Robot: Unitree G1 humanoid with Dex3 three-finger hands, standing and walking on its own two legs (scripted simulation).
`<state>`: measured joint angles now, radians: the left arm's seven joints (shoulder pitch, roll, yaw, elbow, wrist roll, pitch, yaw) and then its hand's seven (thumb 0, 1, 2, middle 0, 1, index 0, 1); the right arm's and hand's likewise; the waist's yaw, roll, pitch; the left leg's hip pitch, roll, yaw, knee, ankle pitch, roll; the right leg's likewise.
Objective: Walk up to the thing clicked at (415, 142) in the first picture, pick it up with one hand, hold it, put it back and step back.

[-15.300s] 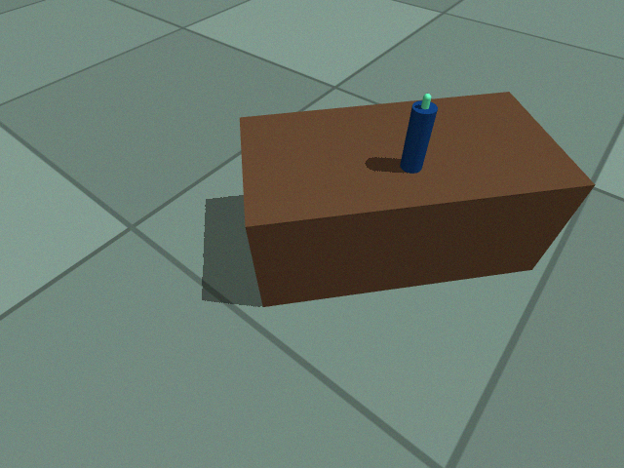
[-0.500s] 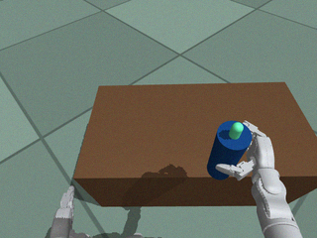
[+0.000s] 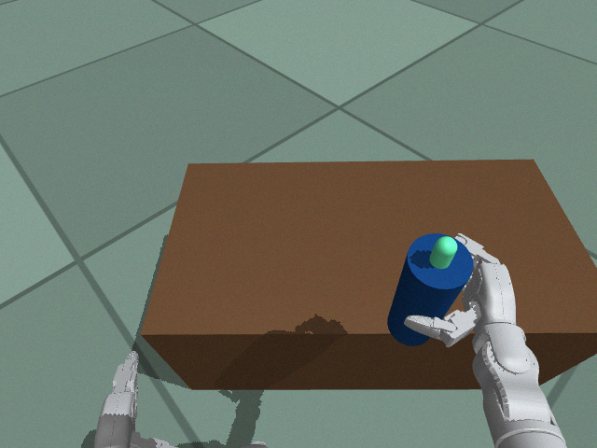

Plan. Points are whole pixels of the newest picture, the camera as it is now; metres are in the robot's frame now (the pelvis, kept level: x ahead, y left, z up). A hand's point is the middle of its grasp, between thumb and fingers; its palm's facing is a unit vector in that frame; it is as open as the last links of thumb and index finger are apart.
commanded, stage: hold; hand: right
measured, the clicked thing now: (425, 291) +0.31 -0.13 +0.04
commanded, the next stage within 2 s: crouch in 1.66 s
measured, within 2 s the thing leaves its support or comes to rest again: neither
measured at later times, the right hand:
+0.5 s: hand (444, 286) +0.32 -0.16 +0.03, palm faces +0.09 +1.00 -0.02, open 10.5 cm
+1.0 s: hand (439, 283) +0.33 -0.16 +0.03, palm faces +0.05 +1.00 -0.03, open 10.5 cm
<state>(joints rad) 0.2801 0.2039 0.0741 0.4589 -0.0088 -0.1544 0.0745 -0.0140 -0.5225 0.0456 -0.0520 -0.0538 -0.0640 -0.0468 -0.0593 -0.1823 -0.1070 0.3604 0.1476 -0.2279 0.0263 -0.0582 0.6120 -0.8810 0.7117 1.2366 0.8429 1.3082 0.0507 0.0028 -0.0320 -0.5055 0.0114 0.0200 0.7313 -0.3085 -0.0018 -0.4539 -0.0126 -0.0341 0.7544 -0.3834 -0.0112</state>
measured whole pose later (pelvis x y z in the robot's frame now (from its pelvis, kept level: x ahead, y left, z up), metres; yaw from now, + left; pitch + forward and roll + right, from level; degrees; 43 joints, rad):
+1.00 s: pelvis +0.01 -0.01 +0.00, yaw +0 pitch +6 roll +0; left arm 0.28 0.20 0.06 0.45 -0.01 -0.15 0.06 -0.01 -0.54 0.06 -0.06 -0.05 -0.06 -0.05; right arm -0.08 -0.19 -0.11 0.42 0.14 -0.26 0.04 -0.06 0.61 -0.89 0.71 1.24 0.83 1.31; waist 0.05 0.01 -0.04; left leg -0.52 0.01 0.01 0.72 -0.32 -0.01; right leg -0.47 -0.01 -0.04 0.75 -0.39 -0.02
